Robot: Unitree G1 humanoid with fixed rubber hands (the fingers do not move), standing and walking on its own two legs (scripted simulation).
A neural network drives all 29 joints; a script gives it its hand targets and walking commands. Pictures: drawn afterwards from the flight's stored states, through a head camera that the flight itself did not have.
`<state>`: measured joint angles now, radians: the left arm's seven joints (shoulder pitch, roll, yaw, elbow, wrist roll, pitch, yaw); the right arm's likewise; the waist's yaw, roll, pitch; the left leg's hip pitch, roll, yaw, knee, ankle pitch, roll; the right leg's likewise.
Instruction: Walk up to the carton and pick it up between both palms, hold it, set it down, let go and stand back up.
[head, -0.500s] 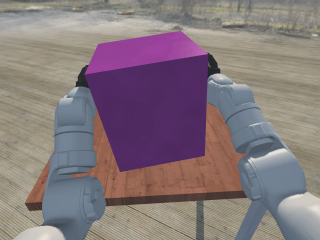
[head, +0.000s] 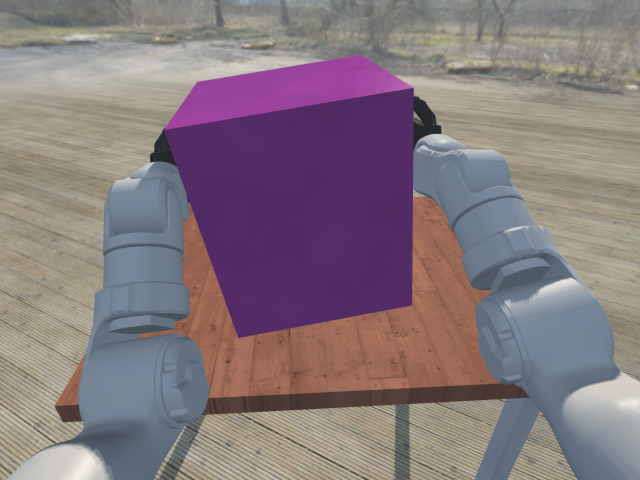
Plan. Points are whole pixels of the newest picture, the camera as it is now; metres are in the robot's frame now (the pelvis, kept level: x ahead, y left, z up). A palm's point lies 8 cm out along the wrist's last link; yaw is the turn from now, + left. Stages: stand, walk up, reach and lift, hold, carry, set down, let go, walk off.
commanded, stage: hold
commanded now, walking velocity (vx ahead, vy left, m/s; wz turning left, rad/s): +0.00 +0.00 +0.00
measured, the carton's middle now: (302, 191) +0.37 +0.00 +0.28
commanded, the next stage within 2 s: none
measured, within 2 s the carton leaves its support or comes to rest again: neither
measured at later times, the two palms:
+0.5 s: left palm (166, 179) +0.37 +0.16 +0.30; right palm (419, 155) +0.37 -0.14 +0.32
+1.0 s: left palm (166, 181) +0.37 +0.16 +0.30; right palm (416, 159) +0.37 -0.14 +0.32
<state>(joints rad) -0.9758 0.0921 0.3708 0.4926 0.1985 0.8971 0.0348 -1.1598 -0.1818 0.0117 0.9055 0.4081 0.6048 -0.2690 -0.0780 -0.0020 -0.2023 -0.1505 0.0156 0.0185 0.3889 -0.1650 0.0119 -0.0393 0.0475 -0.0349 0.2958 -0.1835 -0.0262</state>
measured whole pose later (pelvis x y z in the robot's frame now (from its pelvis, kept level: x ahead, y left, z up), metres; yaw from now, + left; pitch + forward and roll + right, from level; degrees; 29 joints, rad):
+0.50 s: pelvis -0.01 +0.00 +0.00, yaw +1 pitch -3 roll -1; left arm -1.03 0.12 0.35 0.60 0.18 0.85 0.04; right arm -1.20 -0.18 -0.01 0.98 0.39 0.58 -0.26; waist -0.07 0.00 -0.21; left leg -0.19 0.02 0.01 0.39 -0.15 0.01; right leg -0.08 0.05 -0.05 0.29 -0.17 -0.03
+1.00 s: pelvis +0.00 +0.01 +0.00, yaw +0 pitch -3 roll -2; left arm -0.98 0.09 0.35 0.48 0.19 0.89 0.05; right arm -1.14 -0.19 0.03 0.88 0.43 0.61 -0.27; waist -0.08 0.00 -0.20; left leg -0.17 0.01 0.02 0.40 -0.17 0.02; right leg -0.05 0.05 -0.03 0.28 -0.18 -0.02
